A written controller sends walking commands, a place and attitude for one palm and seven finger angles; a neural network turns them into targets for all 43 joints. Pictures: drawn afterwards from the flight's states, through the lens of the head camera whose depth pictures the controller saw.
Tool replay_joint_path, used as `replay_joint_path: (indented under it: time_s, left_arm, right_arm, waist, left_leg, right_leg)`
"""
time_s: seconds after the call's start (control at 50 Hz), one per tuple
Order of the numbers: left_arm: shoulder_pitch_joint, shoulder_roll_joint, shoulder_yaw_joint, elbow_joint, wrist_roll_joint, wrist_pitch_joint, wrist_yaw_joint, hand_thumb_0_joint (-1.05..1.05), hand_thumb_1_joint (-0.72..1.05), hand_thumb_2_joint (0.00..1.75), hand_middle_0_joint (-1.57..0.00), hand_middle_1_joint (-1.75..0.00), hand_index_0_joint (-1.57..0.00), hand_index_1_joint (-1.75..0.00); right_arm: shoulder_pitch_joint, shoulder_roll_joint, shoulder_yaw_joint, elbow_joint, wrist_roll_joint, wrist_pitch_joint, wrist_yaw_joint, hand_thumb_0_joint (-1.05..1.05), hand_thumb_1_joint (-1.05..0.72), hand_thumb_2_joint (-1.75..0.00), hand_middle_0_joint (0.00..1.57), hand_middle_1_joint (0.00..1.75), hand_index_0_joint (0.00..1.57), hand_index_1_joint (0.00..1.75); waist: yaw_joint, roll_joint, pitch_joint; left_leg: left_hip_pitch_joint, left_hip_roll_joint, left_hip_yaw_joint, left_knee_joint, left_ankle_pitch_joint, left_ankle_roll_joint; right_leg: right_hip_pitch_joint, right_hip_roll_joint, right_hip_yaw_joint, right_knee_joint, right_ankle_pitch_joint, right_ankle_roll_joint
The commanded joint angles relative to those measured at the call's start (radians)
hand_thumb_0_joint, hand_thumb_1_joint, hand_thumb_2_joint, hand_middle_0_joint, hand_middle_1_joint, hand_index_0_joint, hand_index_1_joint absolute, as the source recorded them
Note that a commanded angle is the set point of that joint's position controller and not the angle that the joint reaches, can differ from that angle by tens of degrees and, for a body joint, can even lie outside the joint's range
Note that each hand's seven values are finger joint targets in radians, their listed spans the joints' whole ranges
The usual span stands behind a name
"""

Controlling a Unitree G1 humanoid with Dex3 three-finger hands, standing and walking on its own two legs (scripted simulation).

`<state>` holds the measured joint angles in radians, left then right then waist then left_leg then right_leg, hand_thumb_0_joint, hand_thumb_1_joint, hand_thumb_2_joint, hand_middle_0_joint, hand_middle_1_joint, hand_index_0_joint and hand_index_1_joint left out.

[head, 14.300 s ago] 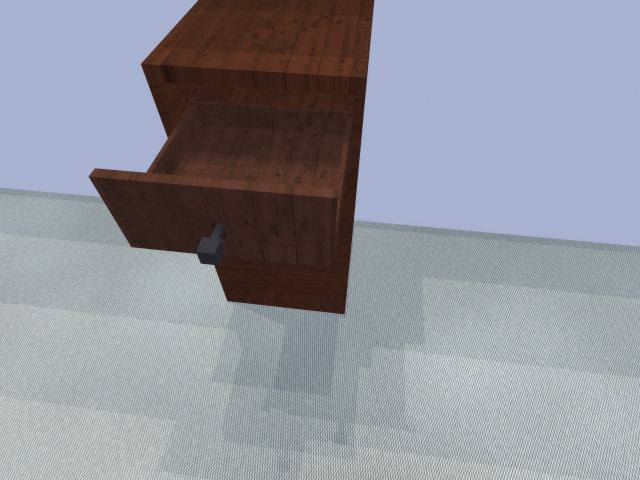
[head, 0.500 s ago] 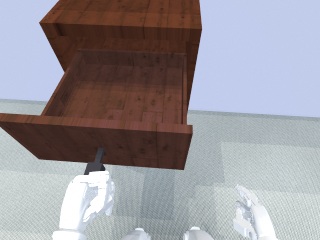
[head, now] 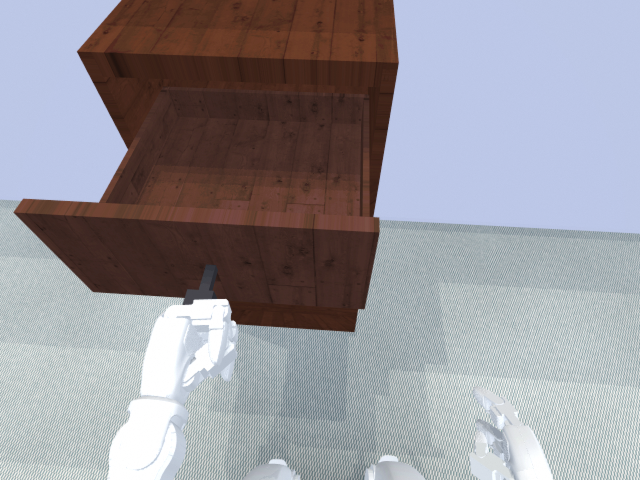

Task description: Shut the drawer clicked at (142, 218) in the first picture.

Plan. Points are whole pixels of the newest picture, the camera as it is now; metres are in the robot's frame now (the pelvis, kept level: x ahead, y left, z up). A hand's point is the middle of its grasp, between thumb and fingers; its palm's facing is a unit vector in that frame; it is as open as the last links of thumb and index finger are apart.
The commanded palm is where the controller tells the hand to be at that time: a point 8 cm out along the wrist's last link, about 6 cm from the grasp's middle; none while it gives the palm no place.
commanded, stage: push the drawer shut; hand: left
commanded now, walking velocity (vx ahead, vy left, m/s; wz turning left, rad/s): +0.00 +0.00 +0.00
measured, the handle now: (204, 294) +0.32 +0.15 +0.07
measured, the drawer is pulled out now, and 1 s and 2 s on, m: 0.25 0.12 0.00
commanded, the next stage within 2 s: none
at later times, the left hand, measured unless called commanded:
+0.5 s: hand (242, 297) +0.32 +0.11 +0.06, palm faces -0.09 -1.00 -0.04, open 3.3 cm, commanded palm +0.31 +0.17 +0.07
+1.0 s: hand (253, 248) +0.39 +0.10 +0.06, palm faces -0.06 -1.00 -0.04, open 3.3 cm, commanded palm +0.37 +0.16 +0.07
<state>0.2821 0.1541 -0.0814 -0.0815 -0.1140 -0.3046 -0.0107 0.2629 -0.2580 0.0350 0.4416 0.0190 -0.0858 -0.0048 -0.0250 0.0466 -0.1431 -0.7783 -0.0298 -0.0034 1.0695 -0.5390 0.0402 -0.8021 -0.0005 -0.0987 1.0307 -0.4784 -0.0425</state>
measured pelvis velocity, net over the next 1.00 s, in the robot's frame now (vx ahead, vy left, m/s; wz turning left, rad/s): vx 0.00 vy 0.00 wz -0.03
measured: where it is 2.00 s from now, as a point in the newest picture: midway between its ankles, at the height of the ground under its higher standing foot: outside the picture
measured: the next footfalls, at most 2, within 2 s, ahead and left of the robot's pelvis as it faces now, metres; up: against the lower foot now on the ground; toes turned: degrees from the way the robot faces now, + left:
none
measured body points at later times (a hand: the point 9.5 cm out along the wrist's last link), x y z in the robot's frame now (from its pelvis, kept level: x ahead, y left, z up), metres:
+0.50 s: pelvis +0.00 +0.00 +0.01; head +0.06 +0.00 +0.45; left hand +0.32 +0.16 +0.07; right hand +0.15 -0.24 -0.09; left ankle -0.01 +0.09 -0.67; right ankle +0.02 -0.10 -0.67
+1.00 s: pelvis +0.00 +0.00 +0.01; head +0.07 -0.01 +0.45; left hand +0.38 +0.16 +0.07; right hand +0.10 -0.25 -0.10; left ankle -0.01 +0.09 -0.67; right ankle +0.02 -0.10 -0.67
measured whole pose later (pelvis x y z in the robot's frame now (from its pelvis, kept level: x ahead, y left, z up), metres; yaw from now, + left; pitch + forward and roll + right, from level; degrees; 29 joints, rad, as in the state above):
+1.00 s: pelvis +0.00 +0.00 +0.01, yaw -1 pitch +16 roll +0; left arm -0.34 0.17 0.07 0.55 -0.12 -0.36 -0.01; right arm 0.28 -0.25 0.02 0.58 0.02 -0.01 0.01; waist -0.07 0.02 -0.12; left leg -0.77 -0.02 0.03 0.99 -0.49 0.04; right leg -0.81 0.01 -0.07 0.96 -0.43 -0.04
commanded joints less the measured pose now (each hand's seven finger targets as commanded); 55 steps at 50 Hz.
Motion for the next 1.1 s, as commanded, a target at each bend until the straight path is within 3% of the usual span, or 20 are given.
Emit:
replay_joint_path:
  time_s: [0.0,0.08,0.12,0.18,0.24,0.28,0.36,0.46,0.48,0.54,0.58,0.62,0.7,0.74,0.78,0.92,1.08]
  left_arm:
    - [-0.197,0.043,0.028,-0.152,-0.002,-0.047,0.006,0.0,0.9,0.9,-1.4,-1.6,-1.4,-1.6]
    - [-0.252,0.078,0.074,-0.108,-0.01,-0.04,0.001,0.0,0.9,0.9,-1.4,-1.6,-1.4,-1.6]
    - [-0.278,0.068,0.074,-0.094,-0.017,-0.042,-0.004,0.0,0.9,0.9,-1.4,-1.6,-1.4,-1.6]
    - [-0.289,0.087,0.109,-0.042,-0.026,-0.039,-0.002,0.0,0.9,0.9,-1.4,-1.6,-1.4,-1.6]
    - [-0.372,0.065,0.095,-0.014,-0.028,-0.048,-0.006,0.0,0.9,0.9,-1.4,-1.6,-1.4,-1.6]
    - [-0.384,0.097,0.13,0.021,-0.031,-0.05,-0.001,0.0,0.9,0.9,-1.4,-1.6,-1.4,-1.6]
    - [-0.444,0.078,0.124,0.053,-0.033,-0.06,-0.003,0.0,0.9,0.9,-1.4,-1.6,-1.4,-1.6]
    - [-0.556,0.083,0.132,0.124,-0.031,-0.062,0.001,0.0,0.9,0.9,-1.4,-1.6,-1.4,-1.6]
    - [-0.56,0.112,0.158,0.144,-0.029,-0.063,0.005,0.0,0.9,0.9,-1.4,-1.6,-1.4,-1.6]
    - [-0.586,0.086,0.144,0.166,-0.031,-0.067,0.002,0.0,0.9,0.9,-1.4,-1.6,-1.4,-1.6]
    - [-0.626,0.112,0.167,0.215,-0.03,-0.069,0.005,0.0,0.9,0.9,-1.4,-1.6,-1.4,-1.6]
    - [-0.686,0.084,0.141,0.236,-0.026,-0.074,0.005,0.0,0.9,0.9,-1.4,-1.6,-1.4,-1.6]
    - [-0.743,0.111,0.17,0.289,-0.02,-0.085,0.015,0.0,0.9,0.9,-1.4,-1.6,-1.4,-1.6]
    - [-0.785,0.092,0.15,0.302,-0.017,-0.09,0.013,0.0,0.9,0.9,-1.4,-1.6,-1.4,-1.6]
    - [-0.823,0.099,0.157,0.35,-0.015,-0.09,0.016,0.0,0.9,0.9,-1.4,-1.6,-1.4,-1.6]
    - [-0.901,0.145,0.218,0.431,-0.015,-0.112,0.009,0.0,0.9,0.9,-1.4,-1.6,-1.4,-1.6]
    - [-1.012,0.184,0.261,0.539,-0.015,-0.139,0.008,0.0,0.9,0.9,-1.4,-1.6,-1.4,-1.6]
  right_arm:
    - [-0.039,-0.11,-0.051,-0.139,0.007,-0.052,-0.006,0.0,-0.9,-0.9,0.2,0.3,0.2,0.3]
    - [-0.041,-0.113,-0.051,-0.125,0.008,-0.041,-0.01,0.0,-0.9,-0.9,0.2,0.3,0.2,0.3]
    - [-0.044,-0.109,-0.05,-0.119,0.01,-0.039,-0.008,0.0,-0.9,-0.9,0.2,0.3,0.2,0.3]
    - [-0.047,-0.112,-0.051,-0.109,0.008,-0.033,-0.008,0.0,-0.9,-0.9,0.2,0.3,0.2,0.3]
    - [-0.05,-0.108,-0.05,-0.096,0.009,-0.029,-0.006,0.0,-0.9,-0.9,0.2,0.3,0.2,0.3]
    - [-0.049,-0.113,-0.052,-0.088,0.008,-0.026,-0.007,0.0,-0.9,-0.9,0.2,0.3,0.2,0.3]
    - [-0.048,-0.11,-0.054,-0.078,0.009,-0.02,-0.004,0.0,-0.9,-0.9,0.2,0.3,0.2,0.3]
    - [-0.043,-0.113,-0.055,-0.053,0.008,-0.01,-0.002,0.0,-0.9,-0.9,0.2,0.3,0.2,0.3]
    - [-0.036,-0.119,-0.057,-0.048,0.008,-0.008,-0.003,0.0,-0.9,-0.9,0.2,0.3,0.2,0.3]
    - [-0.032,-0.115,-0.059,-0.045,0.007,-0.002,0.001,0.0,-0.9,-0.9,0.2,0.3,0.2,0.3]
    - [-0.025,-0.12,-0.057,-0.031,0.009,0.005,0.0,0.0,-0.9,-0.9,0.2,0.3,0.2,0.3]
    - [-0.024,-0.117,-0.058,-0.025,0.01,0.008,0.001,0.0,-0.9,-0.9,0.2,0.3,0.2,0.3]
    - [-0.007,-0.123,-0.062,-0.01,0.008,0.016,0.002,0.0,-0.9,-0.9,0.2,0.3,0.2,0.3]
    - [-0.003,-0.121,-0.062,-0.006,0.008,0.018,0.005,0.0,-0.9,-0.9,0.2,0.3,0.2,0.3]
    - [0.01,-0.126,-0.064,0.007,0.006,0.022,0.005,0.0,-0.9,-0.9,0.2,0.3,0.2,0.3]
    - [0.043,-0.128,-0.069,0.023,0.004,0.035,0.009,0.0,-0.9,-0.9,0.2,0.3,0.2,0.3]
    - [0.077,-0.133,-0.069,0.041,0.0,0.045,0.016,0.0,-0.9,-0.9,0.2,0.3,0.2,0.3]
  waist:
    - [-0.037,-0.072,-0.2]
    - [-0.026,-0.072,-0.209]
    - [-0.025,-0.054,-0.21]
    - [-0.019,-0.074,-0.205]
    - [-0.03,-0.056,-0.204]
    - [-0.025,-0.073,-0.199]
    - [-0.023,-0.058,-0.236]
    - [-0.033,-0.057,-0.231]
    - [-0.03,-0.078,-0.239]
    - [-0.027,-0.063,-0.268]
    - [-0.035,-0.084,-0.244]
    - [-0.042,-0.06,-0.242]
    - [-0.046,-0.087,-0.272]
    - [-0.048,-0.044,-0.285]
    - [-0.063,-0.08,-0.268]
    - [-0.051,-0.06,-0.332]
    - [-0.066,-0.071,-0.301]
  left_leg:
    - [0.074,0.017,-0.04,-0.167,0.241,-0.009]
    - [0.071,0.015,-0.036,-0.18,0.252,-0.01]
    - [0.085,0.014,-0.032,-0.186,0.261,-0.012]
    - [0.074,0.014,-0.028,-0.191,0.273,-0.013]
    - [0.092,0.015,-0.028,-0.194,0.27,-0.015]
    - [0.08,0.017,-0.025,-0.193,0.269,-0.014]
    - [0.103,0.017,-0.026,-0.202,0.289,-0.018]
    - [0.099,0.017,-0.024,-0.204,0.284,-0.017]
    - [0.093,0.018,-0.023,-0.201,0.295,-0.015]
    - [0.112,0.017,-0.019,-0.206,0.314,-0.017]
    - [0.096,0.02,-0.022,-0.208,0.303,-0.017]
    - [0.105,0.02,-0.02,-0.21,0.298,-0.017]
    - [0.108,0.021,-0.02,-0.209,0.303,-0.014]
    - [0.117,0.019,-0.018,-0.21,0.31,-0.018]
    - [0.109,0.024,-0.024,-0.209,0.305,-0.014]
    - [0.107,0.018,-0.012,-0.21,0.334,-0.016]
    - [0.077,0.019,-0.009,-0.211,0.327,-0.014]
  right_leg:
    - [0.194,-0.006,0.075,-0.169,0.198,0.015]
    - [0.228,-0.008,0.082,-0.179,0.214,0.014]
    - [0.234,-0.009,0.082,-0.182,0.23,0.013]
    - [0.253,-0.009,0.084,-0.188,0.25,0.014]
    - [0.232,-0.009,0.079,-0.186,0.247,0.015]
    - [0.241,-0.008,0.085,-0.19,0.247,0.016]
    - [0.251,-0.009,0.081,-0.181,0.269,0.015]
    - [0.244,-0.011,0.086,-0.185,0.27,0.017]
    - [0.256,-0.01,0.091,-0.185,0.279,0.016]
    - [0.268,-0.011,0.088,-0.182,0.307,0.017]
    - [0.257,-0.009,0.09,-0.189,0.293,0.017]
    - [0.243,-0.009,0.09,-0.187,0.289,0.017]
    - [0.251,-0.007,0.094,-0.188,0.294,0.019]
    - [0.248,-0.008,0.094,-0.185,0.305,0.017]
    - [0.229,-0.004,0.089,-0.187,0.293,0.02]
    - [0.276,-0.002,0.102,-0.185,0.344,0.019]
    - [0.267,0.006,0.105,-0.186,0.351,0.018]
